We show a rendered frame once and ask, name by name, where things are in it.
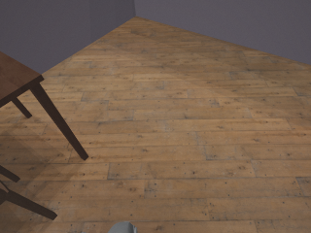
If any chair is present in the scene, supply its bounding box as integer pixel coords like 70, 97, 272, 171
0, 165, 57, 220

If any left robot thigh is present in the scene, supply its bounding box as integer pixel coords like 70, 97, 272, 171
108, 221, 138, 233

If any table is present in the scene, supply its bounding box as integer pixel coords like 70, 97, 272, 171
0, 51, 88, 161

